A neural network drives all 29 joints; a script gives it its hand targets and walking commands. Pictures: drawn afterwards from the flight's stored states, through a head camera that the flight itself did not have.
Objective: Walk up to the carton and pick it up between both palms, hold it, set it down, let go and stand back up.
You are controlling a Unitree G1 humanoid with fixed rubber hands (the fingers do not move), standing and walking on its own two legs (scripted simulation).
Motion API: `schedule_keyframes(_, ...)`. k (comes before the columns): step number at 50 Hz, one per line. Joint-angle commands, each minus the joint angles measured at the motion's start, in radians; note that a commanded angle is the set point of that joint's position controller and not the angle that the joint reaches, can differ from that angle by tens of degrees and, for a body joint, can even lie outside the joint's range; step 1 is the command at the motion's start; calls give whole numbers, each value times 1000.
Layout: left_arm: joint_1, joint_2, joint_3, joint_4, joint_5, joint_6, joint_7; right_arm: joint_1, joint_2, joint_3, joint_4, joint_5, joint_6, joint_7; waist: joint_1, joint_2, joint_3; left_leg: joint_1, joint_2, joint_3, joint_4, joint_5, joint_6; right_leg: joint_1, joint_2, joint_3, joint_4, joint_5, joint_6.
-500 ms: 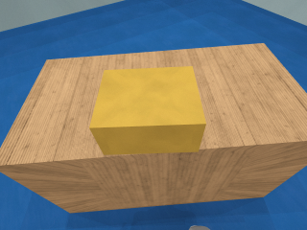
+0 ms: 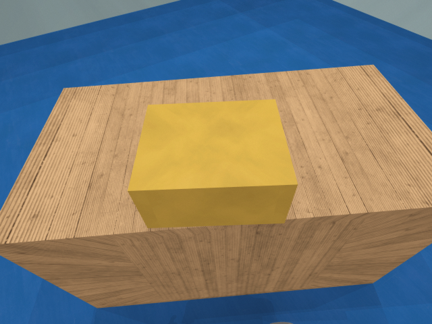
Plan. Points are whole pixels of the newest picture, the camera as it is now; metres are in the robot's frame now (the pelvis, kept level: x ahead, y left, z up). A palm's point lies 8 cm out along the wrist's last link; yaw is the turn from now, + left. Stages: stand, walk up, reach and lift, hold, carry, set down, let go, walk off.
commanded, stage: stand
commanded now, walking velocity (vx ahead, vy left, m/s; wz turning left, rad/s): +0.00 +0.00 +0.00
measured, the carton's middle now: (213, 161) +0.46 +0.04 -0.01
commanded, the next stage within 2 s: none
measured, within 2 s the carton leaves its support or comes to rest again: neither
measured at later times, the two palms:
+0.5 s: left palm out of the picture +0.05 +0.25 -0.14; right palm out of the picture +0.00 -0.23 -0.14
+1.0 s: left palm out of the picture +0.05 +0.23 -0.14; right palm out of the picture +0.00 -0.24 -0.14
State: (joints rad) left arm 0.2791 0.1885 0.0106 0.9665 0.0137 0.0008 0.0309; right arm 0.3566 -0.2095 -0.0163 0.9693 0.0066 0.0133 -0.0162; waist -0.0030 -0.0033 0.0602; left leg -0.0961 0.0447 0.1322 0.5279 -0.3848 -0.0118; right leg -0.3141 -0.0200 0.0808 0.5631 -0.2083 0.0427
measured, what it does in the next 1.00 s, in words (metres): stands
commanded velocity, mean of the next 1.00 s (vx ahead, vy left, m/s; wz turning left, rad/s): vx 0.00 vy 0.00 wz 0.00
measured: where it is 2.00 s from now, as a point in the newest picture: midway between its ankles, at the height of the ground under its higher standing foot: outside the picture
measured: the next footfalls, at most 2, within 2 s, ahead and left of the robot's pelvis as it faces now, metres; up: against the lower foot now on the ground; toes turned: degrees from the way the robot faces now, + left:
none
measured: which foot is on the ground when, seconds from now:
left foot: down 0.00-1.00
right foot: down 0.00-1.00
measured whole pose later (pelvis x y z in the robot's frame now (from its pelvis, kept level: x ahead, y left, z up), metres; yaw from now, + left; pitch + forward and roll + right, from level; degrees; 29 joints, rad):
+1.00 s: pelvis +0.00 +0.00 +0.00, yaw -3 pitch -3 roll +1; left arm 0.23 0.17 0.01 1.03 0.01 0.01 0.03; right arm 0.33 -0.20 -0.02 0.94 0.00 0.02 -0.02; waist -0.01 0.00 0.09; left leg -0.07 0.04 0.17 0.52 -0.39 -0.01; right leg -0.32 -0.02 0.11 0.59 -0.21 0.05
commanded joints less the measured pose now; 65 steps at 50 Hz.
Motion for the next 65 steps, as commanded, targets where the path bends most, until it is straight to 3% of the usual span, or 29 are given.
schedule_keyframes(1,36,156,28,-66,0,-17,11,90,-156,-30,-43,1,-12,-9,-2,-5,23,-110,84,-87,-146,188,51,52,-52,27,-73,238,-64)
schedule_keyframes(26,-7,158,19,-46,1,-11,16,67,-163,-28,-48,3,-4,-11,-7,-4,17,-95,86,-73,-143,234,52,66,-47,7,-43,287,-61)
schedule_keyframes(29,-10,128,15,-30,-4,-1,16,60,-152,-34,-61,-6,-13,-11,-7,5,16,-61,98,-80,-146,353,40,35,-25,-6,-17,303,-46)
schedule_keyframes(33,-17,134,18,-25,-3,4,17,55,-154,-37,-71,-6,-12,-14,-4,9,16,-77,95,-71,-154,334,41,51,-26,-3,-13,332,-45)
schedule_keyframes(42,-14,136,22,-6,-1,1,13,54,-140,-41,-85,-4,-9,-13,-6,-11,7,-94,84,-60,-168,144,41,61,-29,28,-44,264,-44)
schedule_keyframes(44,-18,138,24,-4,-2,-1,13,61,-144,-40,-85,-6,-9,-14,-7,-28,20,-78,84,-60,-168,160,40,45,-33,34,-50,264,-49)
schedule_keyframes(50,-12,131,27,8,-1,-6,10,66,-127,-42,-76,-9,-9,-12,-6,-12,37,-90,77,-52,-171,119,38,44,-36,50,-70,245,-54)
schedule_keyframes(53,-14,133,31,9,-4,-8,10,74,-121,-42,-75,-7,-10,-12,-7,-46,40,-76,77,-53,-170,112,36,18,-36,62,-84,216,-57)
schedule_keyframes(54,-15,126,29,12,-3,-7,10,78,-123,-44,-73,-6,-10,-11,-7,-33,41,-85,76,-55,-175,94,38,21,-35,61,-90,192,-56)
schedule_keyframes(56,-7,133,32,13,-3,-9,10,73,-128,-45,-74,-6,-12,-11,-2,-69,16,-63,71,-53,-162,97,38,22,-38,77,-101,182,-62)
schedule_keyframes(59,-22,141,36,15,-2,-11,10,89,-115,-43,-68,-9,-13,-10,-9,-49,30,-64,67,-52,-164,89,34,6,-43,91,-117,143,-68)
schedule_keyframes(65,-11,136,40,24,-5,-16,11,87,-117,-47,-59,-8,-16,-12,-4,-44,-9,-52,70,-53,-157,122,33,37,-41,86,-112,197,-67)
